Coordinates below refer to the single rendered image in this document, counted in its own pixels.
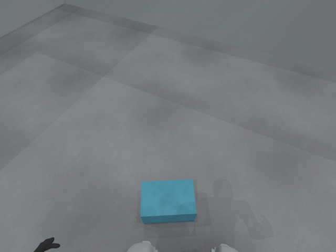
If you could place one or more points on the left robot hand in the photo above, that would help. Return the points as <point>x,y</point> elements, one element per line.
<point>46,245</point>

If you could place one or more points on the carton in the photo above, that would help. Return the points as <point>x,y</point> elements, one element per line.
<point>168,201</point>

